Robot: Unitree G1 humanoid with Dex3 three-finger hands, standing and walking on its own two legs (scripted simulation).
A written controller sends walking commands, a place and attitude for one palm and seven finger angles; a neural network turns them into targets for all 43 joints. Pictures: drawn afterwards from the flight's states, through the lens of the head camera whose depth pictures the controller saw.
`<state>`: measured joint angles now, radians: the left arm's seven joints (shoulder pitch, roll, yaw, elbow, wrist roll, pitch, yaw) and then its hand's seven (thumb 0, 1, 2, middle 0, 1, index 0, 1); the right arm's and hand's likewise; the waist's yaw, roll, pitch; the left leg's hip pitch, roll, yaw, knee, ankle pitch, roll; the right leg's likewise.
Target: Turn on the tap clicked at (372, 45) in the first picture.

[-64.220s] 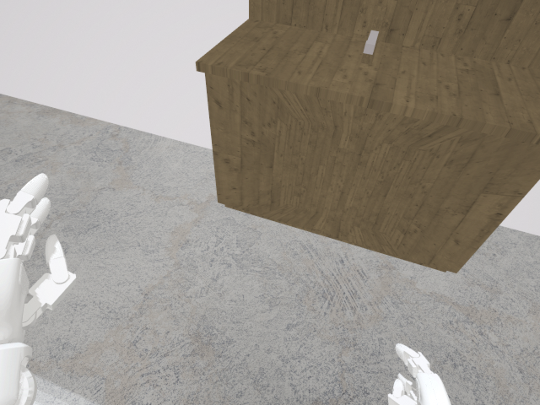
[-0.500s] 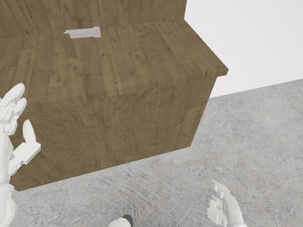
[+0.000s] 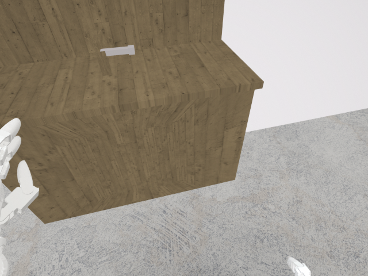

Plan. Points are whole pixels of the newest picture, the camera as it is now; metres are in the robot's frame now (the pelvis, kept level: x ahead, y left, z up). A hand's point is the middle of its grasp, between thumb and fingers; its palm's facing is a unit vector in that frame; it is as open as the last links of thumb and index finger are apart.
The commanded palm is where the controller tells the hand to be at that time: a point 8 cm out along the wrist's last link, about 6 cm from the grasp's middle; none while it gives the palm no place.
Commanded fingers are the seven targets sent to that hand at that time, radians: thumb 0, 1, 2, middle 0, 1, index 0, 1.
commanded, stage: stop stepping back and stand still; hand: left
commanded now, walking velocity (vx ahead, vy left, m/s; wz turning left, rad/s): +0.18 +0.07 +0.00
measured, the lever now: (131, 49) +0.90 +0.25 +0.12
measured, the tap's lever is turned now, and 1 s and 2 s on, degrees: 86 86 86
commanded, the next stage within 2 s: stand and check the lever's angle in 0.78 s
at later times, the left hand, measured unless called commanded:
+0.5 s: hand (34, 233) +0.14 +0.21 +0.18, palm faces +0.42 -0.80 -0.42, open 7.4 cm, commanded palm +0.09 +0.24 +0.19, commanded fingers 0.00 0.90 0.90 -0.20 -0.30 -0.20 -0.30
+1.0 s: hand (49, 239) +0.14 +0.19 +0.17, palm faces +0.40 -0.84 -0.35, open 7.4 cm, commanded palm +0.09 +0.23 +0.19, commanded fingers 0.00 0.90 0.90 -0.20 -0.30 -0.20 -0.30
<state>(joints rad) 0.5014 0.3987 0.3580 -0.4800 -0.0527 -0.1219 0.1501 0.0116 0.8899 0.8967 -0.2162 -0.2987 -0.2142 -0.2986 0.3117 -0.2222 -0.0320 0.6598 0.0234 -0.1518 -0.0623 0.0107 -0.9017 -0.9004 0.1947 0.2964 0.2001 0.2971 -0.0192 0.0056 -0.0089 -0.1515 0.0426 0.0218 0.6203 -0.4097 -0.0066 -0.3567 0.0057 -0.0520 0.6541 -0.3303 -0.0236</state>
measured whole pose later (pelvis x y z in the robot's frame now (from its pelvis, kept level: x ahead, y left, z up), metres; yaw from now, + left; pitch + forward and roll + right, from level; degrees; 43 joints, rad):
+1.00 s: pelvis -0.08 -0.05 +0.01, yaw -1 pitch -3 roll -1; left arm 0.47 0.31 0.31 -0.44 -0.05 -0.13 0.15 0.01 0.89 0.90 -0.21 -0.30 -0.21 -0.30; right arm 0.21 -0.22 -0.01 0.63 0.02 -0.11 -0.06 0.01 -0.90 -0.90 0.20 0.30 0.20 0.30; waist 0.01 0.04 0.04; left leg -0.27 0.05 0.02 0.55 -0.24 -0.01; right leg -0.22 0.01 -0.07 0.52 -0.25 -0.03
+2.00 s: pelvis -0.06 -0.01 +0.02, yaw -2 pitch -1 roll -1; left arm 0.47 0.33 0.31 -0.48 -0.06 -0.12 0.16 0.01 0.89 0.90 -0.21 -0.30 -0.21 -0.30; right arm 0.17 -0.20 0.01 0.62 0.00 -0.09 -0.07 0.01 -0.90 -0.90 0.20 0.30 0.21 0.30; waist 0.01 0.01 0.04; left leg -0.23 0.03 0.06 0.45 -0.20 0.02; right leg -0.17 -0.01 -0.03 0.36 -0.17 0.02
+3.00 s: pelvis -0.06 -0.01 +0.02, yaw -2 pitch -1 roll -1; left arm 0.47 0.33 0.31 -0.46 -0.06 -0.12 0.15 0.01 0.89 0.90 -0.21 -0.30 -0.21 -0.30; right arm 0.17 -0.21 0.01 0.61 0.00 -0.08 -0.08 0.01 -0.90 -0.90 0.20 0.30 0.20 0.30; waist 0.02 0.03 0.03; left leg -0.23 0.02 0.06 0.44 -0.20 0.02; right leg -0.17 -0.01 -0.03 0.36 -0.18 0.02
